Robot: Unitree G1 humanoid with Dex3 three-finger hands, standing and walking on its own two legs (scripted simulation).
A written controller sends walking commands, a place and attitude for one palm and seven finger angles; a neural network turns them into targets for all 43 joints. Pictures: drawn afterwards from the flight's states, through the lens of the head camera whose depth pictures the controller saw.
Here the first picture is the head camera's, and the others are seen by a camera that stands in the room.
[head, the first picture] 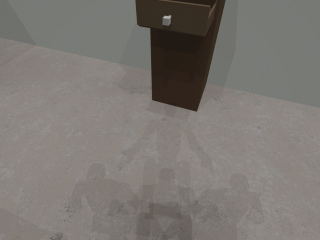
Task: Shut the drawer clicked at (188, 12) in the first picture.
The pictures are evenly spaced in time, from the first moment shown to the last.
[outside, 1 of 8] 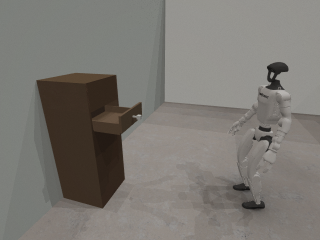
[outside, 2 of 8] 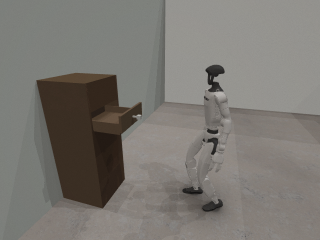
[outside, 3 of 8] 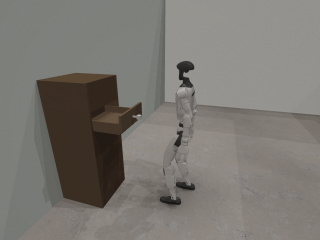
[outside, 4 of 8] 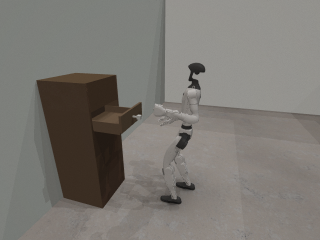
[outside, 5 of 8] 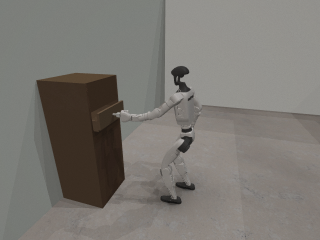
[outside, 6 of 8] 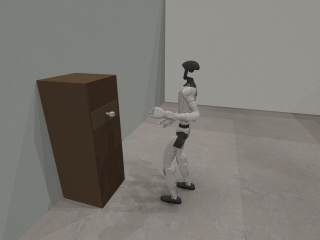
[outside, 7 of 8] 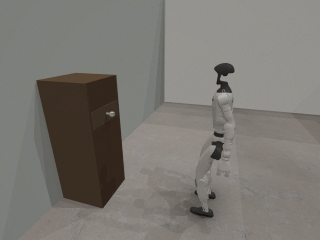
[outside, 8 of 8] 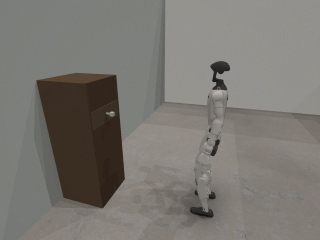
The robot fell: no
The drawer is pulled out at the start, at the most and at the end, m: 0.25 0.25 0.00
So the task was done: yes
